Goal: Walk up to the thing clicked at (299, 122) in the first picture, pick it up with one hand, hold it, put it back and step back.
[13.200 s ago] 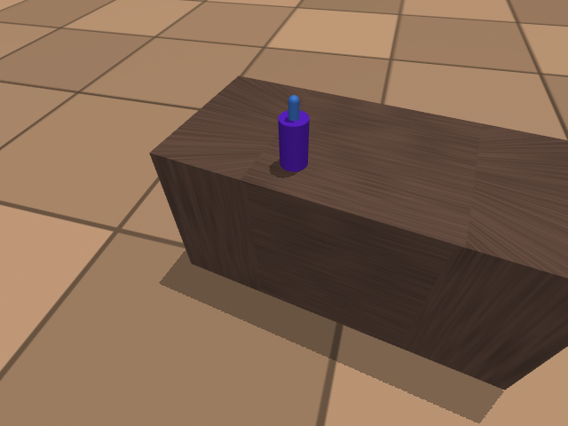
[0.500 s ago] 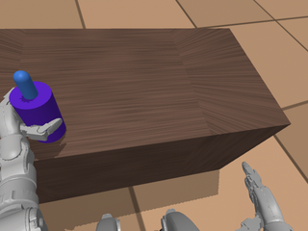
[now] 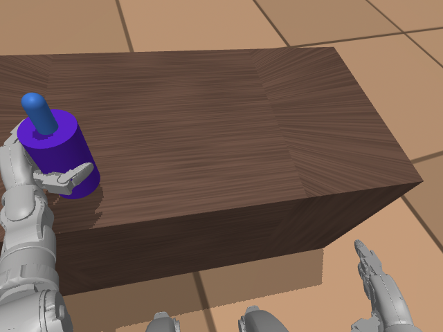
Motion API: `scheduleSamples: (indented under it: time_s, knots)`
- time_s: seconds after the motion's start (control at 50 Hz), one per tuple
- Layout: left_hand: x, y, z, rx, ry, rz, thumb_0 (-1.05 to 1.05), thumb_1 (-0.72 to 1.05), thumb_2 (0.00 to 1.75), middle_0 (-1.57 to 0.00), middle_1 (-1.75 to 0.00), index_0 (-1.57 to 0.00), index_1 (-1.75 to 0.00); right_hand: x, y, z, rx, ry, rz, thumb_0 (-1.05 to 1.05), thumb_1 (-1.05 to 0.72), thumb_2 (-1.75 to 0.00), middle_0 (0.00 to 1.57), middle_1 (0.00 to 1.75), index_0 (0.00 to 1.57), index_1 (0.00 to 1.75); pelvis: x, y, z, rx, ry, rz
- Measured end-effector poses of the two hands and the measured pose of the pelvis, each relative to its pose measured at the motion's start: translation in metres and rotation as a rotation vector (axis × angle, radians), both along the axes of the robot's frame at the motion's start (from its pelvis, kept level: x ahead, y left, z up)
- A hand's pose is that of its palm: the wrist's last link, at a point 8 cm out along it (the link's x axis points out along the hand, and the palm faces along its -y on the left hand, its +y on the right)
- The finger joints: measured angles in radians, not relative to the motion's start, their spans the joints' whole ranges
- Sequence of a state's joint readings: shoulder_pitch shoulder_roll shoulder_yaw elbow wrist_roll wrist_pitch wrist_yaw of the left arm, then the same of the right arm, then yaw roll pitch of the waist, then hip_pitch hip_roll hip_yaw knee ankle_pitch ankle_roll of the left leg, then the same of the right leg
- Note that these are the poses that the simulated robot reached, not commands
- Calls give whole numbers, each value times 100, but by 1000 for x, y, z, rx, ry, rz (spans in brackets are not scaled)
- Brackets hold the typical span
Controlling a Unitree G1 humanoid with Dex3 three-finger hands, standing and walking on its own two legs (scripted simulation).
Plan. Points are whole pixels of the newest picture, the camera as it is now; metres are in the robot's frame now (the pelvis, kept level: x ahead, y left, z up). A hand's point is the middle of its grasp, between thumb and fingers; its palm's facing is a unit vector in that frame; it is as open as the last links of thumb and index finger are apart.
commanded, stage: lift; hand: left
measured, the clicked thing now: (58, 146) +0.46 +0.24 +0.06
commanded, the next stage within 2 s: hold in 1.30 s
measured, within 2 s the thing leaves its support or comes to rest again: neither
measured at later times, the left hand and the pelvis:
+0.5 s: hand (57, 152) +0.41 +0.22 +0.11, palm faces +0.29 -0.96 -0.04, open 11.3 cm; pelvis +0.01 -0.01 +0.03, yaw +1 degrees
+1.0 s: hand (61, 168) +0.35 +0.19 +0.14, palm faces +0.30 -0.95 -0.03, open 11.3 cm; pelvis +0.00 -0.01 +0.04, yaw +1 degrees
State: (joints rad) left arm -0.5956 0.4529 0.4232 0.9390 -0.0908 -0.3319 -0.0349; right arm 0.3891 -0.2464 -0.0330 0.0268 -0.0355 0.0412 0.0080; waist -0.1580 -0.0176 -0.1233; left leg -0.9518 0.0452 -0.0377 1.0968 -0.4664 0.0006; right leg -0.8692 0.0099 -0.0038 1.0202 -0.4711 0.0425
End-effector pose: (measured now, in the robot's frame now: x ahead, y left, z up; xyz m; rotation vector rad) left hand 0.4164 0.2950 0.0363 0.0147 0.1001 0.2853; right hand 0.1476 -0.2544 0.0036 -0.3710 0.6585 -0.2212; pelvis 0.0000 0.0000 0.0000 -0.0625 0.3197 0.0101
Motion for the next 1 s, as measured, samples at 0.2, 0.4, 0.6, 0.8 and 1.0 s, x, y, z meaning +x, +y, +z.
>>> scheduleSamples:
  time_s: [0.2,0.4,0.6,0.8,1.0]
  knots:
    - [-12,-14,16,27,-10,-14,-1,-54,110,-60,-99,-64,-100,9,-4,1,15,-19,-17,-1,55,-5,6,5,6,5,8,-1,6,5,-24,-3]
    - [-35,-24,60,34,-50,2,-1,-55,111,-60,-100,-64,-101,17,-2,5,72,-65,-30,-1,56,-5,6,5,6,5,14,-4,19,19,-87,2]
    - [-55,-39,81,12,-31,2,-1,-55,111,-60,-100,-64,-101,14,-10,10,87,-94,-57,-1,56,-5,5,5,6,5,12,-8,30,37,-149,1]
    - [-79,-55,89,13,-19,-4,-1,-55,111,-60,-100,-64,-101,7,-17,11,86,-106,-84,-2,56,-5,5,5,6,5,6,-11,37,44,-196,-1]
    - [-98,-57,111,18,-45,14,-1,-55,112,-60,-100,-64,-101,5,-13,6,107,-110,-90,-2,56,-5,5,5,6,5,1,-12,43,47,-235,2]
